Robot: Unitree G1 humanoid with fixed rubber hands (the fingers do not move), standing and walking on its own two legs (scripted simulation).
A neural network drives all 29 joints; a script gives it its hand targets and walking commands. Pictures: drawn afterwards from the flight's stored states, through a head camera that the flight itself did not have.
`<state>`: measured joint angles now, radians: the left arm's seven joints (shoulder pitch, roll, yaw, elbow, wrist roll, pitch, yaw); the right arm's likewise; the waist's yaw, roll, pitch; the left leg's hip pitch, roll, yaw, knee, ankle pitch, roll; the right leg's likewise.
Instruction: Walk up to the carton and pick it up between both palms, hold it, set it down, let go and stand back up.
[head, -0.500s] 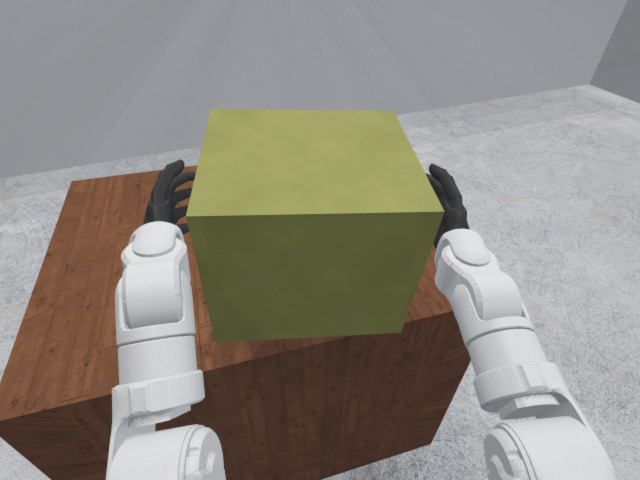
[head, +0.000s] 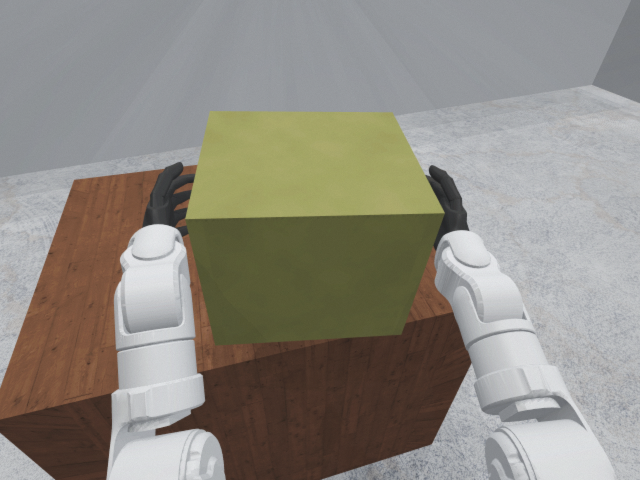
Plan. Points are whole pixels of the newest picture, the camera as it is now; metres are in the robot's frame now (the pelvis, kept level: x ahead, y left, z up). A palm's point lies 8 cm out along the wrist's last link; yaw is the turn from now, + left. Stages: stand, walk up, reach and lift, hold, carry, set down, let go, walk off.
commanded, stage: hold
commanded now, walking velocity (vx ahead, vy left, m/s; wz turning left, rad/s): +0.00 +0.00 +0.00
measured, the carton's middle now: (307, 224) +0.40 +0.01 +0.15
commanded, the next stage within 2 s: none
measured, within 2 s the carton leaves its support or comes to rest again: neither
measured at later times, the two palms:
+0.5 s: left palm (165, 229) +0.35 +0.18 +0.20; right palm (450, 230) +0.35 -0.16 +0.18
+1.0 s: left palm (167, 228) +0.35 +0.18 +0.20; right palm (448, 232) +0.36 -0.16 +0.17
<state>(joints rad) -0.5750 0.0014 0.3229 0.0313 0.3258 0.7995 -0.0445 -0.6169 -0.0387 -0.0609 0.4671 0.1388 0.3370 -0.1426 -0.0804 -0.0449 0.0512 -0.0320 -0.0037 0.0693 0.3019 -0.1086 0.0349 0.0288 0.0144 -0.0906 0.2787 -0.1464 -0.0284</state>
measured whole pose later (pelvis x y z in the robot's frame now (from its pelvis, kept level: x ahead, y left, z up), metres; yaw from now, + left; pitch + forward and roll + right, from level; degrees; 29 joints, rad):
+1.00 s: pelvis +0.00 +0.00 +0.00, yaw +0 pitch -10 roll -1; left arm -0.59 0.00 0.33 0.05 0.33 0.79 -0.05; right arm -0.62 -0.04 -0.06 0.48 0.13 0.33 -0.14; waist -0.08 -0.04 0.06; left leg -0.03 0.00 0.07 0.30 -0.11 0.04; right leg 0.03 0.02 -0.09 0.28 -0.15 -0.03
